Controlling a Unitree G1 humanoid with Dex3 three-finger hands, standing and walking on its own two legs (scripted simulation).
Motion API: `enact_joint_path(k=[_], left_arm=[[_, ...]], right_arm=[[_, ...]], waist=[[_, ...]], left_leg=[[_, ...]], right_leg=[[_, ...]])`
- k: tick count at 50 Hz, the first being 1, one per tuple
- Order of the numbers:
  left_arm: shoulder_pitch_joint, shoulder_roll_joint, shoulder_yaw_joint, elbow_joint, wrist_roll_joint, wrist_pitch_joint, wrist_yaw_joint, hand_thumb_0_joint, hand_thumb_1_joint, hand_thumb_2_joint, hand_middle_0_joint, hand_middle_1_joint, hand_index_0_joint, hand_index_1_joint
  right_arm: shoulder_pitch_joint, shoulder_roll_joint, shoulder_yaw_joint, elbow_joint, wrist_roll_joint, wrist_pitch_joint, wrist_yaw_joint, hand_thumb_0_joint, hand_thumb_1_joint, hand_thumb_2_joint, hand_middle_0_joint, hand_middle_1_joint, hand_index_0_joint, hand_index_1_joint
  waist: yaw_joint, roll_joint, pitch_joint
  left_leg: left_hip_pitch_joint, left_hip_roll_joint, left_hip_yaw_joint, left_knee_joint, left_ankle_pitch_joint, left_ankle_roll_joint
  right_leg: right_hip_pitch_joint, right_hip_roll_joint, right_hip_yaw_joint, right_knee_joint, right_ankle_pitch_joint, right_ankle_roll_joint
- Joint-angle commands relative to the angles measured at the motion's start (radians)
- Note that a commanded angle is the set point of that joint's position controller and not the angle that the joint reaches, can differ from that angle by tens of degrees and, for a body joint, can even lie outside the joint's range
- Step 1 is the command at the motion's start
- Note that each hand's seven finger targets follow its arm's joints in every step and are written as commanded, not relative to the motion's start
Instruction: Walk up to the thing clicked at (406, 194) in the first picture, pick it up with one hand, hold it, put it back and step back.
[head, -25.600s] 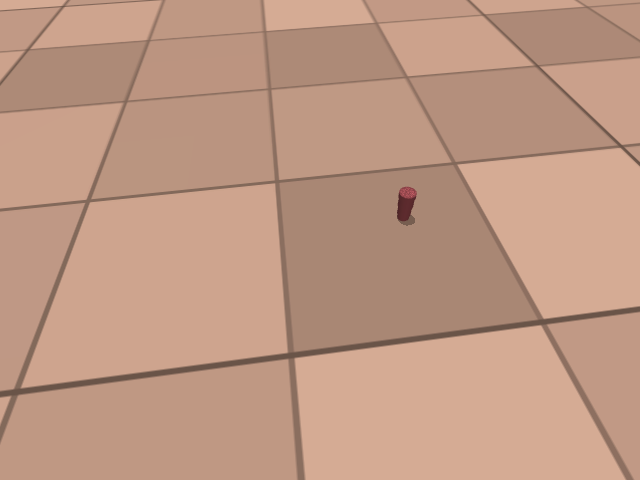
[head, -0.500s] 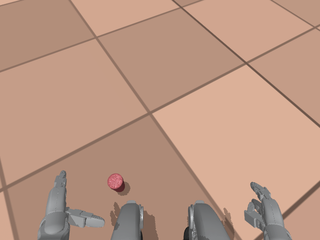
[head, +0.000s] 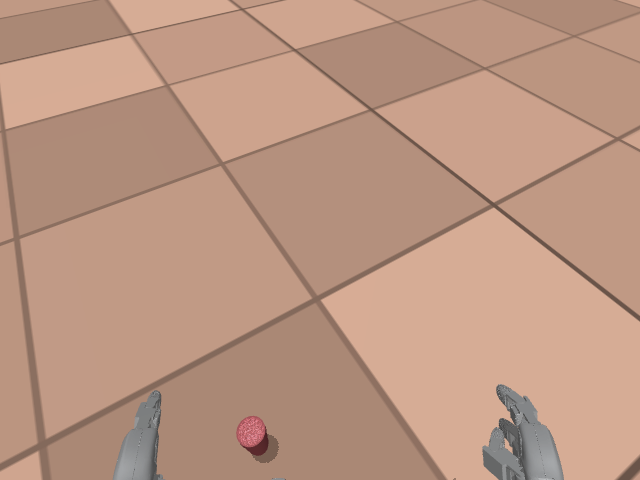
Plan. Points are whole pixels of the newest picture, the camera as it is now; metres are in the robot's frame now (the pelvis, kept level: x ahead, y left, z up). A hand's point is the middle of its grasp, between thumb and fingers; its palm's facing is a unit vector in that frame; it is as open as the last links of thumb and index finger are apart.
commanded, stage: home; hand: left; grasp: from the side
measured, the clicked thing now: (255, 438) +0.33 +0.21 -0.64
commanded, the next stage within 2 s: stand in 1.54 s
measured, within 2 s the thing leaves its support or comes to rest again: neither
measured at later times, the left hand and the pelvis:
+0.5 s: hand (200, 479) +0.15 +0.17 -0.05, palm faces +0.11 -0.95 -0.29, open 17.5 cm; pelvis -0.02 -0.01 +0.01, yaw +0 degrees
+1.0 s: hand out of the picture +0.15 +0.17 -0.05, palm faces +0.11 -0.95 -0.28, open 17.5 cm; pelvis -0.02 -0.02 +0.01, yaw +0 degrees
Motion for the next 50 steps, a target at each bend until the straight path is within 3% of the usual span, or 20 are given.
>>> enact_joint_path(k=[1, 6, 8, 12, 13, 18, 21, 24, 26, 32, 37, 39, 41, 42, 46, 48, 50], left_arm=[[-0.059, 0.099, 0.051, -0.189, 0.010, -0.055, 0.005, 0.000, -0.587, 0.035, -0.045, -0.050, -0.045, -0.050], [-0.054, 0.107, 0.062, -0.167, 0.009, -0.055, 0.004, 0.000, -0.594, 0.030, -0.045, -0.049, -0.044, -0.049], [-0.047, 0.087, 0.045, -0.154, 0.005, -0.052, 0.000, 0.000, -0.564, 0.048, -0.048, -0.054, -0.048, -0.054], [-0.063, 0.112, 0.068, -0.174, 0.006, -0.059, -0.001, 0.000, -0.562, 0.049, -0.048, -0.055, -0.048, -0.054], [-0.026, 0.092, 0.059, -0.127, 0.006, -0.056, -0.004, 0.000, -0.571, 0.044, -0.047, -0.054, -0.047, -0.053], [-0.073, 0.110, 0.073, -0.155, 0.003, -0.063, -0.006, 0.000, -0.545, 0.059, -0.050, -0.058, -0.050, -0.058], [-0.063, 0.092, 0.059, -0.141, 0.001, -0.065, -0.009, 0.000, -0.558, 0.052, -0.048, -0.056, -0.048, -0.055], [-0.084, 0.113, 0.072, -0.168, 0.003, -0.069, -0.007, 0.000, -0.556, 0.053, -0.049, -0.056, -0.049, -0.056], [-0.062, 0.089, 0.054, -0.132, 0.002, -0.067, -0.010, 0.000, -0.573, 0.043, -0.047, -0.053, -0.047, -0.053], [-0.067, 0.097, 0.065, -0.124, 0.003, -0.071, -0.010, 0.000, -0.556, 0.053, -0.048, -0.056, -0.048, -0.056], [-0.064, 0.085, 0.055, -0.105, 0.003, -0.074, -0.014, 0.000, -0.552, 0.055, -0.049, -0.057, -0.049, -0.056], [-0.067, 0.096, 0.065, -0.122, 0.002, -0.076, -0.014, 0.000, -0.556, 0.053, -0.048, -0.056, -0.048, -0.056], [-0.065, 0.104, 0.069, -0.144, 0.003, -0.077, -0.015, 0.000, -0.556, 0.053, -0.048, -0.056, -0.048, -0.056], [-0.053, 0.088, 0.055, -0.112, 0.002, -0.072, -0.017, 0.000, -0.564, 0.048, -0.048, -0.055, -0.048, -0.055], [-0.066, 0.099, 0.070, -0.140, 0.005, -0.079, -0.014, 0.000, -0.578, 0.040, -0.046, -0.053, -0.046, -0.052], [-0.059, 0.085, 0.055, -0.128, 0.005, -0.076, -0.014, 0.000, -0.585, 0.036, -0.045, -0.052, -0.045, -0.051], [-0.076, 0.097, 0.070, -0.140, 0.005, -0.079, -0.011, 0.000, -0.558, 0.052, -0.048, -0.056, -0.048, -0.055]], right_arm=[[-0.051, -0.129, -0.056, -0.139, -0.005, -0.063, -0.006, 0.000, -0.899, -0.901, 0.200, 0.301, 0.200, 0.301], [-0.061, -0.131, -0.054, -0.130, -0.005, -0.069, -0.005, 0.000, -0.899, -0.901, 0.200, 0.300, 0.200, 0.300], [-0.068, -0.126, -0.048, -0.137, -0.004, -0.071, -0.002, 0.000, -0.899, -0.901, 0.200, 0.300, 0.200, 0.300], [-0.072, -0.125, -0.049, -0.126, -0.005, -0.071, -0.002, 0.000, -0.899, -0.901, 0.200, 0.300, 0.200, 0.300], [-0.072, -0.126, -0.050, -0.128, -0.004, -0.070, -0.001, 0.000, -0.899, -0.901, 0.200, 0.300, 0.200, 0.300], [-0.084, -0.126, -0.049, -0.134, -0.002, -0.073, 0.001, 0.000, -0.899, -0.901, 0.200, 0.300, 0.200, 0.300], [-0.081, -0.124, -0.049, -0.135, -0.001, -0.077, 0.001, 0.000, -0.900, -0.901, 0.200, 0.300, 0.200, 0.300], [-0.082, -0.126, -0.050, -0.130, 0.000, -0.080, -0.002, 0.000, -0.900, -0.901, 0.200, 0.300, 0.200, 0.300], [-0.084, -0.123, -0.047, -0.132, 0.000, -0.082, -0.003, 0.000, -0.900, -0.901, 0.200, 0.300, 0.200, 0.300], [-0.078, -0.125, -0.049, -0.121, -0.003, -0.087, -0.005, 0.000, -0.900, -0.900, 0.200, 0.300, 0.200, 0.300], [-0.090, -0.122, -0.046, -0.124, -0.004, -0.091, -0.004, 0.000, -0.900, -0.900, 0.200, 0.300, 0.200, 0.300], [-0.089, -0.122, -0.047, -0.124, -0.003, -0.092, -0.005, 0.000, -0.900, -0.901, 0.200, 0.300, 0.200, 0.300], [-0.083, -0.123, -0.050, -0.119, -0.004, -0.092, -0.007, 0.000, -0.900, -0.901, 0.200, 0.300, 0.200, 0.300], [-0.086, -0.123, -0.047, -0.120, -0.002, -0.094, -0.006, 0.000, -0.900, -0.900, 0.200, 0.300, 0.200, 0.300], [-0.081, -0.124, -0.051, -0.115, -0.005, -0.094, -0.010, 0.000, -0.900, -0.901, 0.200, 0.300, 0.200, 0.300], [-0.083, -0.122, -0.049, -0.116, -0.005, -0.096, -0.009, 0.000, -0.900, -0.900, 0.200, 0.300, 0.200, 0.300], [-0.084, -0.122, -0.050, -0.112, -0.005, -0.097, -0.010, 0.000, -0.900, -0.901, 0.200, 0.300, 0.200, 0.300]], waist=[[-0.017, 0.013, -0.102], [-0.009, 0.010, -0.089], [-0.013, -0.002, -0.066], [-0.003, 0.009, -0.074], [-0.006, -0.020, -0.068], [-0.003, -0.022, -0.050], [-0.004, -0.005, -0.053], [0.000, 0.004, -0.065], [-0.010, -0.020, -0.052], [-0.008, -0.045, -0.066], [-0.008, -0.033, -0.015], [-0.003, -0.033, -0.019], [-0.005, -0.031, -0.069], [-0.010, -0.031, -0.036], [-0.004, -0.027, -0.078], [-0.007, -0.023, -0.049], [-0.005, -0.017, -0.052]], left_leg=[[0.127, -0.027, 0.000, -0.185, 0.342, -0.004], [0.133, -0.029, 0.000, -0.195, 0.344, -0.005], [0.124, -0.035, 0.014, -0.193, 0.324, 0.001], [0.124, -0.037, 0.018, -0.200, 0.299, 0.000], [0.120, -0.036, 0.018, -0.197, 0.307, 0.002], [0.099, -0.041, 0.024, -0.212, 0.218, 0.008], [0.100, -0.040, 0.024, -0.219, 0.205, 0.006], [0.111, -0.037, 0.021, -0.223, 0.207, 0.004], [0.106, -0.039, 0.024, -0.212, 0.218, 0.008], [0.105, -0.042, 0.029, -0.204, 0.217, 0.013], [0.079, -0.043, 0.032, -0.222, 0.144, 0.012], [0.083, -0.045, 0.036, -0.222, 0.141, 0.012], [0.108, -0.046, 0.038, -0.204, 0.203, 0.014], [0.097, -0.046, 0.039, -0.203, 0.200, 0.013], [0.115, -0.042, 0.034, -0.203, 0.222, 0.011], [0.110, -0.039, 0.032, -0.210, 0.225, 0.008], [0.110, -0.038, 0.030, -0.214, 0.215, 0.008]], right_leg=[[0.076, 0.056, -0.031, -0.119, 0.274, -0.046], [0.094, 0.055, -0.034, -0.133, 0.277, -0.045], [0.091, 0.053, -0.029, -0.153, 0.273, -0.040], [0.097, 0.051, -0.027, -0.162, 0.252, -0.040], [0.101, 0.051, -0.027, -0.162, 0.261, -0.039], [0.089, 0.048, -0.021, -0.186, 0.183, -0.038], [0.080, 0.049, -0.022, -0.181, 0.172, -0.040], [0.084, 0.051, -0.023, -0.176, 0.169, -0.043], [0.078, 0.048, -0.021, -0.183, 0.182, -0.039], [0.089, 0.043, -0.013, -0.189, 0.188, -0.033], [0.061, 0.044, -0.016, -0.208, 0.112, -0.036], [0.067, 0.041, -0.013, -0.210, 0.110, -0.035], [0.089, 0.038, -0.006, -0.201, 0.175, -0.033], [0.073, 0.039, -0.009, -0.201, 0.174, -0.031], [0.093, 0.043, -0.011, -0.190, 0.191, -0.035], [0.085, 0.045, -0.016, -0.185, 0.191, -0.038], [0.088, 0.046, -0.016, -0.188, 0.181, -0.038]])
